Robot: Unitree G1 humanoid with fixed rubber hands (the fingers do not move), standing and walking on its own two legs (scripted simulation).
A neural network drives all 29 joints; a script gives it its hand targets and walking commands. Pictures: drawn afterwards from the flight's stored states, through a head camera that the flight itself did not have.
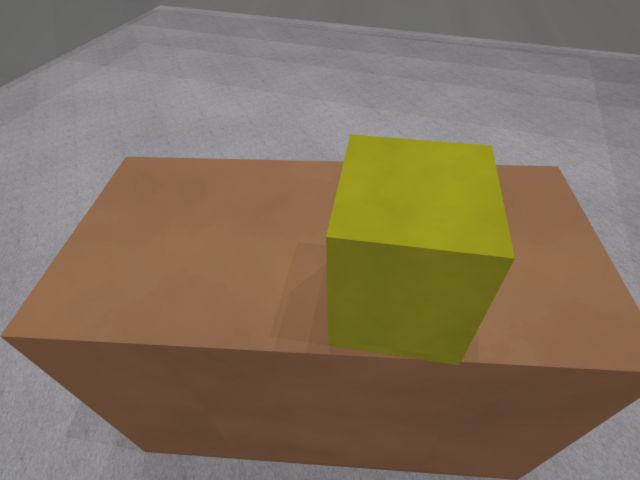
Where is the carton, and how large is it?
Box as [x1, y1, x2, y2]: [326, 135, 514, 364]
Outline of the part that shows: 350,135 326,235 328,342 330,345 459,364 514,258 491,145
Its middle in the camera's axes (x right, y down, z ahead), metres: +0.13 +0.02 +0.58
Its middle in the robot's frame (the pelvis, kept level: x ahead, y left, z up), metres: +0.44 -0.09 +0.03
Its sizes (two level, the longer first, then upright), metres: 0.210 0.200 0.250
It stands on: a pedestal, 0.67 m high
